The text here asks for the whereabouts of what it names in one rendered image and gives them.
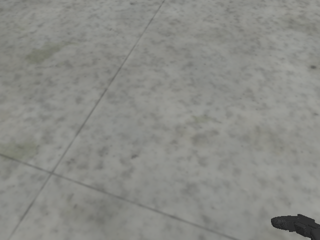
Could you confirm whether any robot right hand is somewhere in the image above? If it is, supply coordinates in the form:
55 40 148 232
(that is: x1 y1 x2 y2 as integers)
271 214 320 240

